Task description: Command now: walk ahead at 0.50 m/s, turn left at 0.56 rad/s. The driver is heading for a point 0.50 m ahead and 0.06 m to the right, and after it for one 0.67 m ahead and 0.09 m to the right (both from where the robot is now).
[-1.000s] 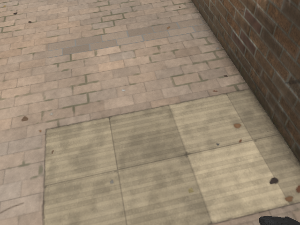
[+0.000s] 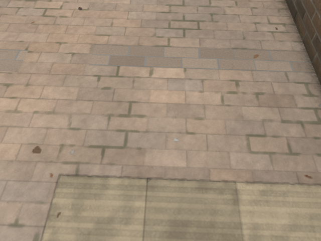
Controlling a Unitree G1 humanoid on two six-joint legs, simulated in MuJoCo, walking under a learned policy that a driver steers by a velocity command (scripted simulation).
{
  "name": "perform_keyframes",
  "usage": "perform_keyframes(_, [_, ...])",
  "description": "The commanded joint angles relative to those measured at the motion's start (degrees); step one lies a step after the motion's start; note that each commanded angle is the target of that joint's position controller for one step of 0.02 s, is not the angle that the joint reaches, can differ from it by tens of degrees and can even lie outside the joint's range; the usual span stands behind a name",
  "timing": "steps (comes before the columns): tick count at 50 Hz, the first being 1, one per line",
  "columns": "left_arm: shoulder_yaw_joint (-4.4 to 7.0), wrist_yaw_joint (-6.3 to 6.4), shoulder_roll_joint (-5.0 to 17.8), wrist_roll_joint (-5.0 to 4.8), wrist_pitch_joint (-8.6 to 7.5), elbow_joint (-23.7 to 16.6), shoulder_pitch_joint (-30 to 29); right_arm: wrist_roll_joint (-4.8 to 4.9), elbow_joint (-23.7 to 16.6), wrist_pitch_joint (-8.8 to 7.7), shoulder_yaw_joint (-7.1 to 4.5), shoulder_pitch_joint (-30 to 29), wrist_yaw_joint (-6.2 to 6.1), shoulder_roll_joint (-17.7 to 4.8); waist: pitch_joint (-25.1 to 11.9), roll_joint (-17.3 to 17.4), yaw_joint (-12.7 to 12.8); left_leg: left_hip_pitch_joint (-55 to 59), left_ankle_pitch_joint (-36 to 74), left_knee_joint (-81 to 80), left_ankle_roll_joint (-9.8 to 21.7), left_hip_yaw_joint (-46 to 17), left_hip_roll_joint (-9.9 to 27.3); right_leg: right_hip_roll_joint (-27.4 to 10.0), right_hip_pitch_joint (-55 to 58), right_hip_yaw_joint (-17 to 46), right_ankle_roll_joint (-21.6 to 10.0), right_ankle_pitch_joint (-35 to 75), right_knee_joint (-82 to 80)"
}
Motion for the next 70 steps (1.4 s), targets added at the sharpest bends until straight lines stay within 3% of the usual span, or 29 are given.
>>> perform_keyframes(1, [2.05,0.07,11.2,-0.75,0.1,-4.4,-5.0,-0.23,-4.9,-0.65,-0.9,-0.6,1.21,-4.5,1.6,-7.0,-5.1,8.2,-8.0,-3.9,3.0,5.5,-3.3,-14.6,-2.4,3.2,-8.0,35.8,4.7])
perform_keyframes(3, [1.31,0.82,9.6,0.85,0.8,-6.0,-3.6,0.17,0.0,-0.77,-4.21,17.4,0.49,-11.3,-7.9,-0.7,-12.5,36.0,-1.4,-6.3,7.1,1.5,-5.1,-9.6,-14.9,-0.6,-4.0,39.9,32.1])
perform_keyframes(4, [-1.62,0.6,1.5,2.46,-0.64,-9.9,1.8,0.86,-0.4,-1.03,-5.98,19.4,0.23,-20.5,-15.0,18.5,-8.4,55.2,-13.3,-14.0,19.0,-32.4,10.9,0.9,-40.2,1.3,-0.1,-3.4,56.6])
perform_keyframes(5, [-1.1,-0.01,5.7,0.6,-2.94,-9.1,-0.6,0.55,-2.0,-1.55,-3.94,20.7,-0.13,-14.7,-23.8,12.7,-10.7,58.5,-14.8,-23.3,20.1,-45.0,15.7,1.9,-44.2,14.5,-1.7,-12.4,62.9])
perform_keyframes(6, [-0.2,-0.73,8.6,-1.56,-3.61,-9.4,-4.7,-0.5,-0.7,-2.16,-2.91,20.1,-0.2,-11.2,-16.7,8.1,-11.2,54.8,-7.8,-22.2,16.8,-35.8,14.0,-0.4,-48.8,14.7,-3.4,-8.6,63.7])
perform_keyframes(8, [-0.56,-0.06,7.1,-0.14,-3.46,-9.5,-8.4,-0.75,-2.0,-2.68,-1.62,12.2,-0.45,-7.4,-9.3,0.8,-7.8,40.5,7.7,-20.5,13.1,-21.5,10.7,-5.4,-44.8,14.1,-4.9,-1.7,56.3])
perform_keyframes(10, [-0.25,-0.31,6.4,-0.19,-1.94,-9.0,-7.0,-1.58,-2.4,-3.29,-0.79,9.5,-0.54,-5.0,-8.2,2.3,-4.9,33.1,13.0,-23.2,12.0,-16.0,8.7,-7.1,-38.2,15.2,-5.2,1.9,52.8])
perform_keyframes(15, [-0.35,-0.08,4.2,0.21,0.99,-9.5,-9.4,-0.98,0.9,-4.67,-0.95,11.3,-1.14,-5.9,-2.7,0.1,-4.9,32.3,17.7,-29.5,10.6,-6.4,8.4,-6.5,-43.4,15.6,-3.2,12.8,44.5])
perform_keyframes(18, [-0.21,-1.0,4.2,-0.25,1.07,-9.9,-12.0,-1.76,2.1,-4.35,-0.82,11.8,-1.48,-5.9,-0.3,0.8,-5.9,33.6,14.0,-31.0,8.8,-1.2,7.2,-4.2,-45.5,17.2,-3.0,20.8,37.1])
perform_keyframes(26, [-1.81,-3.63,2.2,0.32,0.26,-15.7,-23.0,-0.93,5.8,-3.49,-1.24,14.8,-2.84,-8.0,4.6,0.7,-9.9,43.2,18.8,-29.4,5.7,6.3,9.6,-1.8,-46.7,11.2,-5.2,23.3,20.5])
perform_keyframes(31, [0.1,-4.38,6.4,0.31,0.79,-16.8,-13.5,-0.44,4.8,-1.39,-2.07,12.3,-4.2,-11.6,-3.3,5.3,-2.9,45.3,55.3,-9.7,3.2,10.1,9.5,5.4,-30.0,3.6,-10.2,10.7,18.8])
perform_keyframes(32, [1.63,-3.8,9.3,0.29,0.88,-14.8,-4.5,-0.16,4.2,-1.23,-2.02,10.8,-4.43,-11.8,-7.6,3.7,2.2,39.7,52.2,2.3,1.5,11.4,7.3,6.8,-16.6,4.7,-12.4,15.2,14.2])
perform_keyframes(33, [3.12,-2.54,14.3,0.52,1.34,-13.4,4.3,-1.14,2.6,-2.06,-1.01,11.2,-4.44,-9.5,-13.6,-4.0,5.2,24.4,28.1,20.9,-0.5,11.3,3.7,-3.0,1.8,19.5,-16.5,20.3,13.9])
perform_keyframes(34, [3.27,-2.34,17.5,0.42,0.78,-15.3,1.4,-1.98,0.2,-3.91,1.33,16.8,-3.16,-2.2,-20.1,-17.5,-1.7,0.0,-27.9,42.1,-4.3,4.6,-10.1,-17.9,20.1,53.4,-29.4,17.6,8.1])
perform_keyframes(35, [2.27,-2.35,13.4,0.43,0.75,-15.1,2.8,-0.53,-0.3,-6.18,0.4,12.2,-1.84,-7.5,-23.1,-10.7,2.6,-5.8,-27.6,45.2,-3.0,-6.2,-6.8,-17.2,21.0,54.8,-28.5,12.4,3.9])
perform_keyframes(36, [1.56,-2.19,10.6,0.56,0.56,-15.7,0.6,1.33,-2.4,-7.0,0.27,7.4,-1.4,-8.6,-15.2,-7.4,2.3,-8.2,-23.5,42.0,-2.0,-5.3,-4.0,-14.8,14.6,45.7,-25.3,12.4,3.4])
perform_keyframes(38, [0.44,-2.25,7.3,0.22,0.36,-17.0,-6.0,-0.8,-2.9,-6.76,-0.12,4.9,-2.08,-8.5,-6.2,0.1,-2.4,-3.7,-18.1,30.4,-2.5,-3.4,0.1,-10.1,-1.7,35.2,-21.5,21.6,1.3])
perform_keyframes(42, [0.43,-1.17,8.8,0.96,0.4,-18.1,-8.2,-1.72,-3.4,-4.33,-0.01,7.0,-2.38,-6.5,-2.4,-3.3,-5.8,2.0,-14.2,20.7,-6.1,-1.0,0.8,-6.9,-14.7,28.6,-21.4,33.7,-2.0])
perform_keyframes(46, [0.48,0.14,9.6,0.69,1.46,-16.3,-6.0,-2.04,-4.2,-4.04,1.14,1.3,-2.61,-3.7,-3.4,-5.8,-3.2,8.6,1.4,3.9,-7.4,2.1,-2.7,-1.3,-19.0,18.8,-16.0,46.2,2.2])
perform_keyframes(51, [-0.21,0.72,8.7,0.62,2.71,-14.4,-2.9,-1.5,-5.4,-4.29,0.71,-3.6,-1.35,-5.3,-5.1,-7.6,-0.7,10.2,6.9,-7.3,-5.0,0.1,-4.7,-4.5,-11.3,23.9,-13.8,38.8,7.9])
perform_keyframes(54, [-0.64,0.8,7.8,0.85,2.74,-14.5,-5.6,-2.38,-4.4,-5.2,-0.1,0.9,-0.93,-6.4,-5.6,-7.9,-4.3,16.6,9.7,-15.7,-1.4,0.4,-4.8,-4.4,-9.0,26.4,-11.6,37.9,15.4])
perform_keyframes(55, [-0.97,0.7,6.6,1.45,2.4,-15.2,-5.4,-3.18,-4.2,-5.67,-0.49,3.2,-1.21,-8.3,-8.1,-5.9,-4.8,24.5,25.8,-16.0,0.5,-2.1,-1.4,-1.0,-11.3,25.3,-9.4,34.9,20.7])
perform_keyframes(56, [-1.74,0.49,4.6,2.38,1.67,-15.5,-1.5,-4.48,-4.7,-5.74,-0.67,6.2,-1.57,-10.9,-13.9,2.1,-3.9,38.7,50.5,-10.5,6.4,-10.0,8.2,3.2,-20.2,23.1,-6.4,18.0,31.2])
perform_keyframes(57, [-2.33,0.35,4.1,1.42,1.65,-13.6,5.2,-4.37,-3.2,-4.83,-0.01,9.5,-1.59,-7.6,-21.7,12.8,-4.3,48.1,58.1,-10.3,16.5,-22.1,18.6,6.6,-27.7,20.9,-2.6,-13.7,43.6])
perform_keyframes(59, [-1.04,0.16,9.1,0.74,3.7,-13.7,0.0,-1.28,-3.0,-3.33,1.06,7.9,-1.1,-4.3,-16.9,4.7,-5.3,41.9,32.7,-13.9,14.5,-24.0,16.3,2.8,-32.0,21.1,0.3,-19.3,50.0])
perform_keyframes(61, [-0.85,0.73,7.9,0.92,6.49,-14.0,-3.9,-1.36,-3.8,-1.84,1.46,1.8,-1.01,-4.5,-8.9,1.8,-3.7,29.4,11.2,-19.1,10.7,-19.5,12.2,0.2,-31.0,18.4,1.3,-14.8,45.5])
perform_keyframes(63, [-1.5,1.08,4.8,1.03,7.6,-13.3,-3.1,-2.2,-4.2,-0.56,0.99,-2.3,-1.07,-5.9,-5.2,5.9,-2.1,18.8,1.4,-22.8,7.8,-12.5,6.6,0.6,-22.7,14.6,1.5,-10.5,34.4])
perform_keyframes(67, [-1.57,0.88,3.4,1.77,6.88,-10.9,-0.8,-1.58,-3.1,0.22,1.15,-0.8,-1.66,-5.2,-7.6,6.6,-1.9,17.7,-9.4,-21.8,7.1,-8.7,4.5,1.6,-12.7,11.6,-0.4,5.1,18.6])
perform_keyframes(70, [-1.43,0.86,5.8,3.44,6.54,-12.8,-4.4,-1.95,-1.6,0.08,1.92,1.9,-1.59,-3.4,-3.7,2.4,-3.2,12.9,-26.0,-20.0,0.5,-7.0,1.2,-3.1,-11.3,16.6,-4.4,7.4,11.1])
